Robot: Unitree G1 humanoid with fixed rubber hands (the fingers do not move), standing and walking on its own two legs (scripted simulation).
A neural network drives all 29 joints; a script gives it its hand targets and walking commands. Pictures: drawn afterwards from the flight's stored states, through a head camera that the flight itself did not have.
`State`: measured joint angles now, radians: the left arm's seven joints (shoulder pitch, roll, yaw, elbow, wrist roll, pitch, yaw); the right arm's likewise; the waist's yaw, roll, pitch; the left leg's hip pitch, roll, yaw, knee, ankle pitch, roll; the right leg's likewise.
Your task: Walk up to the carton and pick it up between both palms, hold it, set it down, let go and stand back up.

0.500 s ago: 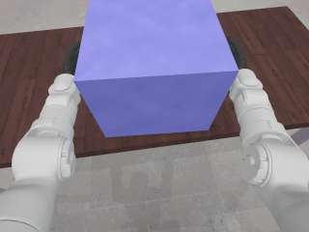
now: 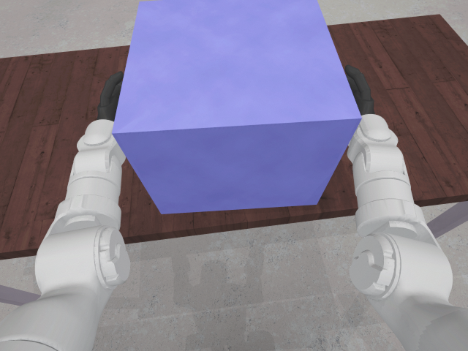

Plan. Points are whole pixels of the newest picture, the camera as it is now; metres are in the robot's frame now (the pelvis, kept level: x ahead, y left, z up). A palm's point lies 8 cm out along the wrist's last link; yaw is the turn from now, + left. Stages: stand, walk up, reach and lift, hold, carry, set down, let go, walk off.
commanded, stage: reach and lift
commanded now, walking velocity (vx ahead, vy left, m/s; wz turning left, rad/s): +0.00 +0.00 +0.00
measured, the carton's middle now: (233, 108) +0.52 +0.01 +0.07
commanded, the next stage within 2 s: none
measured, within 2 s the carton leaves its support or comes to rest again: leaves its support in 0.82 s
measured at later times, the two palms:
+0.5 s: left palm (109, 125) +0.46 +0.22 +0.11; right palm (357, 126) +0.44 -0.18 +0.10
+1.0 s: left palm (105, 159) +0.38 +0.20 +0.12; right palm (386, 165) +0.36 -0.20 +0.11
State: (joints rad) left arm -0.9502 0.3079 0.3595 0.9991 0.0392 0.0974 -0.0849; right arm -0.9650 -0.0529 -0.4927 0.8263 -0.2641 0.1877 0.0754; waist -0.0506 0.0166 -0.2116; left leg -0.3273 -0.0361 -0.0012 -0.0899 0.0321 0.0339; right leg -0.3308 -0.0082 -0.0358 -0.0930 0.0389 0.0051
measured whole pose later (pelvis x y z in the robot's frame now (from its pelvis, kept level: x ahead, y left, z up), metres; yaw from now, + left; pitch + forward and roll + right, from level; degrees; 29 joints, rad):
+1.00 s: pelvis -0.02 +0.01 +0.01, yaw +2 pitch +9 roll +0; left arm -0.56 0.10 0.37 0.08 0.18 0.69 -0.13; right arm -0.57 -0.06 -0.26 0.21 -0.09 0.52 0.10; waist -0.13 0.02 -0.03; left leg -0.10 -0.06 -0.04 -0.09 0.03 0.04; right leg -0.09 -0.03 -0.06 -0.09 0.02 0.02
